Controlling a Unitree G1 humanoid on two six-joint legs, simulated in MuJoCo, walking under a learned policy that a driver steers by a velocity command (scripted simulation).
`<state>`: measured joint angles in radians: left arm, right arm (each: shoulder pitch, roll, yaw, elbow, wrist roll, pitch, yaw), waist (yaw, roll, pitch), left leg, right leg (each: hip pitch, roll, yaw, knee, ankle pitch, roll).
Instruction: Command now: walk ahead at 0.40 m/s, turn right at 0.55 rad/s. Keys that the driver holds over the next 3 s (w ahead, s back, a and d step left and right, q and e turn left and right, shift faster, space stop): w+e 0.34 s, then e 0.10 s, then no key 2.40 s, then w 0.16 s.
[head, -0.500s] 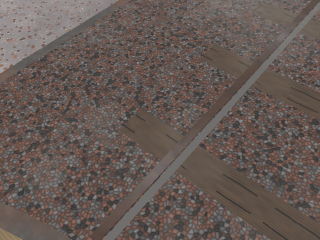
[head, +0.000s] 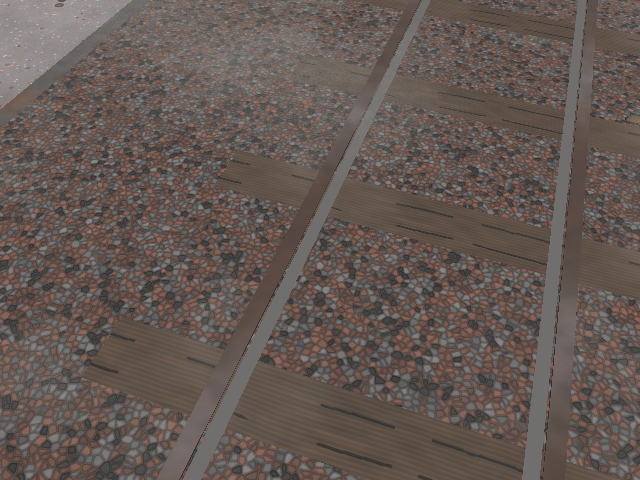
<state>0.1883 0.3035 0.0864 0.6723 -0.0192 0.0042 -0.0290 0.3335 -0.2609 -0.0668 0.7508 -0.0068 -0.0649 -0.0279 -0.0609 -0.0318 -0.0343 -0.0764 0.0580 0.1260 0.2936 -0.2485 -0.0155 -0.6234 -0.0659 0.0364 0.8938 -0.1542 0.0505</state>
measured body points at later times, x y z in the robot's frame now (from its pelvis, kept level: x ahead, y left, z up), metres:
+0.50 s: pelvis +0.21 -0.10 +0.00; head +0.25 -0.13 +0.44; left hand +0.34 +0.16 -0.11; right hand +0.36 -0.40 -0.09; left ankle +0.44 +0.00 -0.70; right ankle +0.12 -0.16 -0.75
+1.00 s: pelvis +0.34 -0.13 -0.02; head +0.35 -0.15 +0.43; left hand +0.54 +0.07 -0.13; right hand +0.38 -0.41 -0.14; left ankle +0.45 -0.06 -0.75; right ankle +0.30 -0.26 -0.75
